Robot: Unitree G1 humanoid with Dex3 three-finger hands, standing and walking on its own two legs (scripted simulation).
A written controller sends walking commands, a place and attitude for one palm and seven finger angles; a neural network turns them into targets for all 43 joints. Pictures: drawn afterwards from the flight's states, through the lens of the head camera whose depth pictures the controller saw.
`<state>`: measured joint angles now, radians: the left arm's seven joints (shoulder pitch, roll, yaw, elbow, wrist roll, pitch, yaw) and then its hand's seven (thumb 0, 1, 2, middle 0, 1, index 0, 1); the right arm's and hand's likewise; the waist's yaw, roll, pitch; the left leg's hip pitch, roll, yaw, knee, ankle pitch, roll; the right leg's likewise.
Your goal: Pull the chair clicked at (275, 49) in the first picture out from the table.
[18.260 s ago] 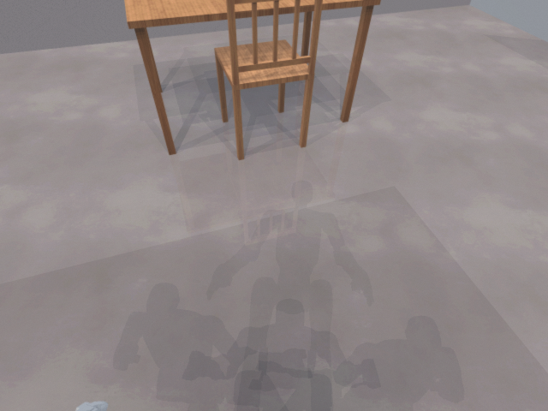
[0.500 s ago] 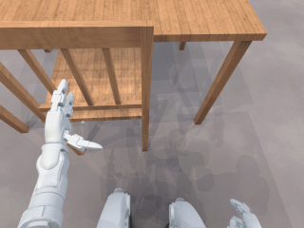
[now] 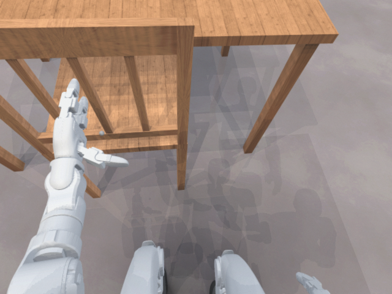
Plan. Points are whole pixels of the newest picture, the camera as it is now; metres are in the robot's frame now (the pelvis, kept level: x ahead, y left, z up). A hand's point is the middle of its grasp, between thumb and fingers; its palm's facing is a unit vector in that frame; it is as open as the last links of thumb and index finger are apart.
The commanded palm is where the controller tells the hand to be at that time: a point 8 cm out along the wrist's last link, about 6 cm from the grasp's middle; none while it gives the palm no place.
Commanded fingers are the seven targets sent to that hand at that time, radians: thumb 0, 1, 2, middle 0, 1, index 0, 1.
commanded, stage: push the fingers through the gap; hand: left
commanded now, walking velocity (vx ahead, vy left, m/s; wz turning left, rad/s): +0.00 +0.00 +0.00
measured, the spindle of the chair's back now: (94, 100) +0.51 +0.22 +0.02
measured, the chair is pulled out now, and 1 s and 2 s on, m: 0.00 0.00 0.00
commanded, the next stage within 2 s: hook a spindle and tug to test in 0.90 s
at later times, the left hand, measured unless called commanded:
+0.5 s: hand (104, 113) +0.47 +0.19 +0.03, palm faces +0.10 -0.99 -0.03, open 16.9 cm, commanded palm +0.45 +0.23 +0.03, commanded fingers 0.00 -0.50 0.30 -0.06 -0.08 -0.06 -0.08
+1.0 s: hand (101, 113) +0.47 +0.20 +0.03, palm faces +0.10 -0.99 -0.02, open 16.9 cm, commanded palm +0.45 +0.23 +0.03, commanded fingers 0.00 -0.50 0.30 -0.08 -0.13 -0.08 -0.13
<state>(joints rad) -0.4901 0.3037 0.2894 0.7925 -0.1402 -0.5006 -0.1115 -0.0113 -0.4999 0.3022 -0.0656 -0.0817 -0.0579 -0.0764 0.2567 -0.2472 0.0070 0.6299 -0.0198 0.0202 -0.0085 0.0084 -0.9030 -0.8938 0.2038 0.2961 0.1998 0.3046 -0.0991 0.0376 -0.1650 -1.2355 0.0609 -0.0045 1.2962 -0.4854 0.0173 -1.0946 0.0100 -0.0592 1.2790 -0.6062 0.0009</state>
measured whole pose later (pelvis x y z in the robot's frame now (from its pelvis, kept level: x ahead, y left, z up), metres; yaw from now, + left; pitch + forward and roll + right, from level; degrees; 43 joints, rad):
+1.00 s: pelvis +0.01 +0.01 +0.00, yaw -1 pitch +26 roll -4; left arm -0.67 0.37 0.36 0.97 -0.11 -0.51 -0.12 -0.01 -0.50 0.30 -0.07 -0.08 -0.06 -0.08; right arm 0.29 -0.24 0.01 0.64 -0.04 0.09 0.01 0.01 -0.90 -0.89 0.20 0.30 0.20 0.30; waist -0.14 0.04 -0.16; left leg -1.27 0.07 -0.01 1.30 -0.49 0.03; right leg -1.12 0.02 -0.06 1.26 -0.60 0.01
